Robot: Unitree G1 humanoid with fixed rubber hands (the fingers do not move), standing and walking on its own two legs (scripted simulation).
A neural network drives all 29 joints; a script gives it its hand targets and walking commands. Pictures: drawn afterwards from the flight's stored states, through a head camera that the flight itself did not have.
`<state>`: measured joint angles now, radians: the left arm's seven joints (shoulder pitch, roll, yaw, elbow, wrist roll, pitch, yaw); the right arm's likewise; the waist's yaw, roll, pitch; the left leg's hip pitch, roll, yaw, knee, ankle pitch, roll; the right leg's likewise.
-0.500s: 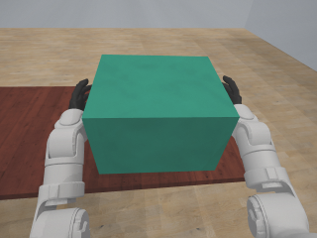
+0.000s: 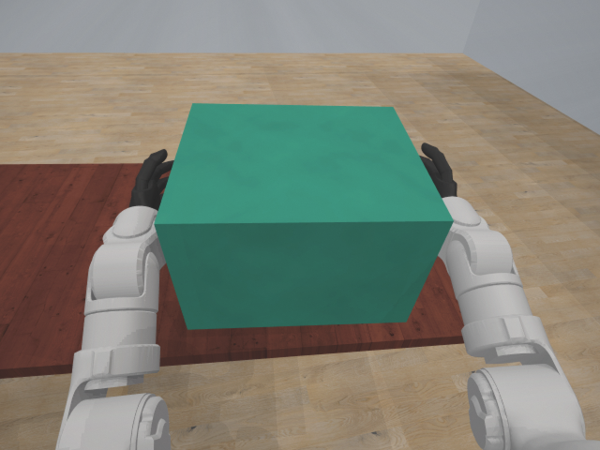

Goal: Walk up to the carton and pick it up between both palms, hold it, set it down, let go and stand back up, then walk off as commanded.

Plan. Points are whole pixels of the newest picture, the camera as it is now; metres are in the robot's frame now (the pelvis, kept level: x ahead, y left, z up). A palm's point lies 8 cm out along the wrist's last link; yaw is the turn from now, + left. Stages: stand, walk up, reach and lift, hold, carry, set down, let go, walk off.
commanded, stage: hold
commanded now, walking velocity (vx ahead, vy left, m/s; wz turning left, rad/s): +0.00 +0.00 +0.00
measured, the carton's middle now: (297, 210) +0.37 +0.00 +0.17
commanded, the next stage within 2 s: set down in 0.80 s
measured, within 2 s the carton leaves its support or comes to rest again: neither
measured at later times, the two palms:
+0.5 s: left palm (148, 211) +0.35 +0.19 +0.18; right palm (437, 202) +0.37 -0.18 +0.19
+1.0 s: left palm (144, 210) +0.35 +0.19 +0.18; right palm (432, 201) +0.37 -0.18 +0.19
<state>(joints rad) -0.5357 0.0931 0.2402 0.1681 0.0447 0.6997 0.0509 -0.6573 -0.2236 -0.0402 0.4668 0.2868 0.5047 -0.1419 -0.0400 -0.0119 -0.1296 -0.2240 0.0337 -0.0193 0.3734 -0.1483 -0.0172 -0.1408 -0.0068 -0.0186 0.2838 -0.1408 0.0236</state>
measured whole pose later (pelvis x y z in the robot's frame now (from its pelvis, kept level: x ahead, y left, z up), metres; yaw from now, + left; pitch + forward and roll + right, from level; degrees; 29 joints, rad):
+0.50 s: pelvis +0.00 +0.00 +0.00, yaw +0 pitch +0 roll -1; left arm -0.53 0.09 0.24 0.16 0.05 0.70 0.05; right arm -0.65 -0.22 -0.04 0.46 0.29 0.50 -0.14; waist -0.04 -0.01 -0.13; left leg -0.22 0.03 -0.02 0.37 -0.15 -0.02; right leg -0.14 -0.01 -0.02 0.28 -0.14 0.02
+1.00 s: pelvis +0.00 +0.00 +0.00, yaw +0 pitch -2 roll -1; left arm -0.58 0.06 0.31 0.21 0.09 0.63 0.01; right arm -0.68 -0.20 -0.08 0.52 0.23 0.42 -0.11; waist -0.03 -0.02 -0.07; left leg -0.19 0.03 -0.03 0.35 -0.13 -0.02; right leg -0.11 -0.01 -0.02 0.27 -0.13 0.02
